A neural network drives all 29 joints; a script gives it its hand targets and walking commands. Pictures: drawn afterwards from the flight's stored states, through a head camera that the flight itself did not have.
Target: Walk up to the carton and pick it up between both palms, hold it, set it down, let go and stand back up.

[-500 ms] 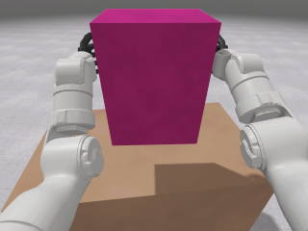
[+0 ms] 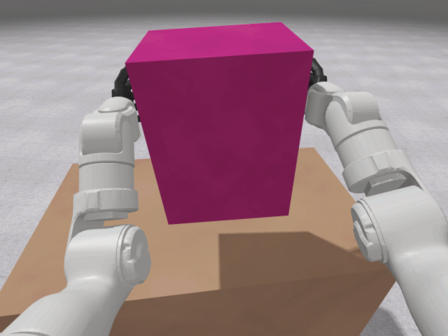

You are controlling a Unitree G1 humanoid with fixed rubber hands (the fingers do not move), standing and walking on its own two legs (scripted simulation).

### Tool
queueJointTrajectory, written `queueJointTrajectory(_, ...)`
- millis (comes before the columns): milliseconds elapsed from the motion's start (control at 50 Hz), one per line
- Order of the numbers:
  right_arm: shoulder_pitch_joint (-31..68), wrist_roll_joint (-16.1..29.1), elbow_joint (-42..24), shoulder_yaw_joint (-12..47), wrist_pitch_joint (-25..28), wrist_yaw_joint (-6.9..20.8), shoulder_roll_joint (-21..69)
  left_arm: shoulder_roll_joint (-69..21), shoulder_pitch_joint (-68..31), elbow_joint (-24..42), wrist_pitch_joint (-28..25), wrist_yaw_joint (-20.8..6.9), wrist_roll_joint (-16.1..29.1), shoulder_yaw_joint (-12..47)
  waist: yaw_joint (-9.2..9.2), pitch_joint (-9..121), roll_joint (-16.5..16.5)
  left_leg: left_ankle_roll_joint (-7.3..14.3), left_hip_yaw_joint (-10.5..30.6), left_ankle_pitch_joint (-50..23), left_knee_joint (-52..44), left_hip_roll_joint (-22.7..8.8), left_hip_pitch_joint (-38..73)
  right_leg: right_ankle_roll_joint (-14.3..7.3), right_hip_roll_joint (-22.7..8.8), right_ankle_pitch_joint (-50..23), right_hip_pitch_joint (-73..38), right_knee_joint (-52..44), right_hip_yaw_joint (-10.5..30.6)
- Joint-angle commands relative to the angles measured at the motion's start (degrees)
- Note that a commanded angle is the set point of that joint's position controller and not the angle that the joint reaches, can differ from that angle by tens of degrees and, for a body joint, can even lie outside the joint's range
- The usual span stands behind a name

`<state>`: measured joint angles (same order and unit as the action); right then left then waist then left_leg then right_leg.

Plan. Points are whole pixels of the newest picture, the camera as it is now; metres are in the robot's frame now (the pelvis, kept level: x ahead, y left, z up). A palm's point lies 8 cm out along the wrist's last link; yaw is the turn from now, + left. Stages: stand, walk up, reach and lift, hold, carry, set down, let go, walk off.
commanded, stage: hold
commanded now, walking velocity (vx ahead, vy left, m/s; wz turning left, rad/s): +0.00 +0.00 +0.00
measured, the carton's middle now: (222, 127) +0.37 +0.00 +0.26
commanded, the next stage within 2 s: none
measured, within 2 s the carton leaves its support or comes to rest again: neither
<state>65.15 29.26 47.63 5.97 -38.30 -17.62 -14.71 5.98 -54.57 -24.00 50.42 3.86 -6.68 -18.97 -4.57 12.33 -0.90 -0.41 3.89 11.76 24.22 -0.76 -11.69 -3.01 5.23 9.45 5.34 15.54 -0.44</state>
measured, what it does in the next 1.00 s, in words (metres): stands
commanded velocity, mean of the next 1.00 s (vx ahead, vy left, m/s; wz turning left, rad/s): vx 0.00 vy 0.00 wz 0.00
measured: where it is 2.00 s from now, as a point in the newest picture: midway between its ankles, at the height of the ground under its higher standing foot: outside the picture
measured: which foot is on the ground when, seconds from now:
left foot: down 0.00-1.00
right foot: down 0.00-1.00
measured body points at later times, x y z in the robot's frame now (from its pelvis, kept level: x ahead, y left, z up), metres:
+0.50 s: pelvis -0.01 +0.00 +0.00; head -0.10 +0.02 +0.44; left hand +0.38 +0.16 +0.31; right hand +0.38 -0.16 +0.33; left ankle +0.01 +0.12 -0.75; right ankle -0.01 -0.09 -0.75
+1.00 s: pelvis -0.01 +0.00 +0.00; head -0.10 +0.02 +0.44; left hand +0.39 +0.17 +0.31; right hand +0.39 -0.14 +0.33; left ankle +0.01 +0.12 -0.75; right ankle -0.01 -0.09 -0.75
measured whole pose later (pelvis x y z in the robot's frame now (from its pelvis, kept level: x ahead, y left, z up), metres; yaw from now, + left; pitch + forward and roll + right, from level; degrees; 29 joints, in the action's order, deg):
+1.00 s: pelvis -0.01 +0.00 +0.00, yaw +1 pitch +0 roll -2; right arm 70.0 26.8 53.7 3.5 -38.5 -17.5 -13.8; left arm 9.1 -60.0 -32.2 49.0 2.5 -6.4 -18.0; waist -4.0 13.2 0.6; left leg -0.7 5.1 10.7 23.6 -0.4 -12.6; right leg -3.2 5.3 8.3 5.7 14.3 -0.8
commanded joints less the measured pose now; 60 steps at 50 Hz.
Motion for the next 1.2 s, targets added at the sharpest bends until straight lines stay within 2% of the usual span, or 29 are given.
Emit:
queueJointTrajectory(0, 53.73, 9.97, -24.51, 8.98, 0.80, 8.09, 42.56, -32.89, -50.69, 5.79, -3.40, -6.99, 9.21, 19.94, 2.50, 21.72, 1.40, -1.09, 0.34, -17.01, -0.37, 2.35, 11.80, 7.95, -1.18, -19.23, -3.00, -0.68, 2.32)
queueJointTrajectory(120, 54.13, 7.72, -20.23, 6.09, 0.31, 7.44, 41.18, -32.22, -49.55, -0.66, -3.23, -8.65, 8.06, 17.72, 1.31, 16.80, 2.25, -0.62, -0.08, -11.14, -2.10, 2.18, 9.92, 7.51, -2.04, -16.20, -1.48, -1.97, 2.90)
queueJointTrajectory(160, 53.66, 7.37, -18.64, 4.92, 0.12, 7.26, 40.12, -32.43, -50.17, -1.13, -3.22, -9.10, 8.07, 17.84, 0.64, 16.11, 0.89, -1.28, -0.12, -10.97, -2.20, 2.14, 9.42, 7.24, -2.22, -15.65, -1.31, -1.94, 2.99)
queueJointTrajectory(220, 52.03, 6.40, -13.90, 2.35, -0.11, 7.60, 38.06, -33.65, -50.44, -3.11, -3.19, -9.85, 8.03, 18.40, -0.95, 13.66, -2.23, -2.57, -0.26, -9.44, -3.16, 1.61, 7.83, 5.76, -2.26, -11.29, -0.39, -2.56, 3.19)
queueJointTrajectory(260, 52.93, 5.56, -12.80, 0.96, 0.31, 8.13, 37.50, -34.62, -52.29, -3.01, -3.75, -9.92, 8.63, 19.33, -1.64, 14.16, -4.05, -3.23, -0.05, -8.55, -3.44, 1.35, 7.23, 5.08, -2.31, -8.96, 0.14, -2.62, 3.26)
queueJointTrajectory(280, 54.23, 5.66, -14.79, 1.01, 0.88, 8.40, 37.97, -35.91, -53.43, -1.13, -4.25, -9.78, 10.02, 20.87, -2.04, 17.09, -4.85, -3.69, 0.26, -9.91, -2.91, 1.20, 7.67, 4.79, -2.06, -9.77, -0.49, -2.19, 3.01)
queueJointTrajectory(340, 55.08, 6.63, -14.68, 1.32, 1.25, 9.09, 38.46, -37.26, -56.13, 1.63, -4.97, -8.69, 11.42, 22.04, -1.82, 19.72, -6.81, -4.42, 0.74, -12.62, -2.03, 1.13, 8.34, 4.56, -1.71, -10.72, -0.87, -1.33, 2.76)
queueJointTrajectory(420, 55.24, 7.93, -15.50, 3.22, 1.68, 9.98, 39.94, -36.42, -57.49, 4.42, -5.57, -7.20, 11.72, 21.43, -0.01, 24.17, -6.09, -4.19, 1.07, -15.99, -1.09, 1.22, 10.32, 5.05, -1.20, -12.33, -1.87, -0.42, 2.15)
queueJointTrajectory(440, 56.14, 8.11, -16.37, 4.00, 1.87, 10.13, 40.61, -36.01, -57.04, 4.06, -5.48, -6.83, 11.42, 20.84, 0.74, 24.12, -4.83, -3.63, 0.98, -16.07, -0.99, 1.21, 10.43, 5.24, -1.05, -12.00, -1.52, -0.62, 2.00)
queueJointTrajectory(480, 54.34, 7.54, -12.55, 3.52, 1.55, 10.40, 40.55, -34.49, -56.10, 1.55, -5.26, -6.58, 9.85, 18.82, 1.46, 20.26, -3.62, -2.84, 0.88, -13.32, -2.15, 1.07, 9.33, 5.31, -1.20, -9.07, -0.44, -1.26, 2.00)
queueJointTrajectory(540, 55.99, 7.31, -13.73, 4.24, 2.17, 10.85, 42.11, -33.43, -55.69, 0.52, -5.71, -6.51, 9.38, 17.25, 3.17, 21.17, -0.17, -1.23, 0.47, -12.44, -2.63, 1.18, 8.47, 5.62, -0.99, -8.20, -0.62, -1.60, 2.12)
queueJointTrajectory(580, 57.65, 7.84, -15.32, 4.76, 2.44, 10.76, 42.59, -33.10, -56.36, 0.11, -5.87, -6.27, 9.88, 17.46, 3.51, 22.23, 0.51, -0.93, 0.43, -13.11, -1.95, 1.40, 9.31, 5.85, -0.92, -8.86, 0.13, -1.88, 2.24)
queueJointTrajectory(660, 59.26, 8.34, -18.39, 4.87, 2.70, 10.12, 42.63, -34.77, -56.51, -0.25, -5.65, -6.21, 11.48, 19.19, 2.28, 24.54, 0.33, -1.05, 0.40, -14.01, -0.63, 1.68, 10.50, 5.89, -0.89, -11.41, 0.21, -1.97, 2.60)
queueJointTrajectory(700, 57.54, 7.33, -15.87, 3.21, 2.24, 9.84, 40.74, -34.81, -54.03, -3.65, -5.14, -6.61, 10.35, 18.15, 1.60, 19.71, -0.02, -1.19, 0.40, -11.40, -1.74, 1.42, 9.30, 5.54, -1.17, -9.27, 1.46, -2.77, 2.74)
queueJointTrajectory(740, 56.83, 6.64, -14.34, 2.67, 1.99, 9.63, 40.58, -33.85, -53.45, -4.98, -5.20, -7.14, 9.67, 16.74, 1.51, 17.77, 1.25, -0.78, 0.19, -9.47, -2.55, 1.52, 8.33, 5.69, -1.62, -8.62, 1.39, -3.08, 3.02)
queueJointTrajectory(820, 55.59, 6.09, -12.83, 1.72, 1.73, 9.12, 38.89, -33.93, -52.57, -5.50, -5.02, -8.27, 9.09, 16.84, 0.29, 16.98, -0.59, -1.79, 0.29, -10.52, -2.74, 1.50, 7.78, 5.39, -1.92, -10.39, -0.78, -2.86, 3.18)
queueJointTrajectory(880, 54.68, 7.10, -15.52, 2.32, 1.99, 8.60, 38.42, -36.02, -53.08, -1.07, -5.32, -8.52, 10.71, 20.02, -1.50, 21.56, -3.97, -3.57, 0.71, -15.46, -1.07, 1.62, 9.56, 5.20, -1.80, -15.83, -3.42, -1.60, 3.32)
queueJointTrajectory(920, 54.68, 8.22, -17.87, 3.02, 2.02, 8.36, 37.57, -37.19, -52.89, 1.55, -5.08, -8.25, 11.40, 21.58, -1.82, 23.35, -6.19, -4.76, 1.11, -19.30, 0.10, 1.69, 10.71, 5.10, -1.41, -19.04, -4.54, -0.77, 3.04)
queueJointTrajectory(960, 52.98, 8.43, -17.52, 3.32, 1.68, 8.38, 37.52, -36.79, -52.41, 2.31, -4.89, -8.08, 11.31, 21.70, -2.10, 21.90, -5.84, -4.79, 1.32, -18.92, -0.08, 1.69, 10.83, 5.37, -1.43, -18.25, -4.02, -0.88, 2.74)
queueJointTrajectory(1020, 51.11, 8.48, -15.92, 3.95, 1.27, 8.90, 38.19, -36.02, -52.72, 4.74, -4.73, -7.99, 10.24, 21.07, -1.25, 20.32, -5.17, -4.70, 1.24, -18.78, -0.98, 1.35, 10.62, 5.33, -1.02, -15.98, -3.62, -0.83, 2.39)
queueJointTrajectory(1100, 53.70, 8.77, -16.32, 4.70, 1.39, 9.79, 40.26, -35.54, -55.81, 5.67, -4.92, -7.37, 10.24, 20.91, 0.33, 20.76, -4.18, -3.69, 1.27, -17.60, -1.22, 1.22, 10.46, 5.40, -0.95, -13.13, -2.15, -0.98, 2.12)
queueJointTrajectory(1140, 54.97, 9.58, -18.65, 5.70, 1.78, 10.13, 41.59, -36.33, -56.69, 6.97, -4.98, -6.74, 11.10, 22.15, 1.02, 23.74, -4.84, -3.76, 1.32, -19.74, -0.26, 1.29, 11.24, 5.27, -0.63, -14.53, -2.36, -0.55, 2.17)
queueJointTrajectory(1180, 56.47, 10.19, -20.59, 6.25, 1.78, 10.07, 42.14, -36.65, -57.69, 7.49, -5.01, -6.15, 12.29, 22.86, 1.05, 25.42, -3.65, -3.36, 1.39, -19.70, 0.34, 1.45, 12.04, 5.60, -0.40, -15.12, -1.58, -0.57, 2.24)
